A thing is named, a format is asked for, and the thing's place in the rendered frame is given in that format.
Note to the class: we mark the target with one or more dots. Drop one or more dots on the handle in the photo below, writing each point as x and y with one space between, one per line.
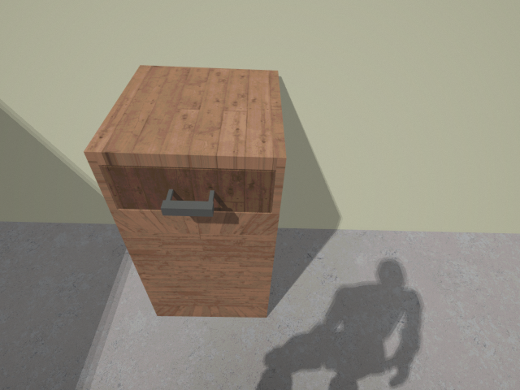
188 208

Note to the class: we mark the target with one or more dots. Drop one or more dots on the drawer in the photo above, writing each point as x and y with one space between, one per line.
145 188

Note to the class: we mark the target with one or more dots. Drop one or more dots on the cabinet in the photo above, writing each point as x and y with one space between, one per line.
200 117

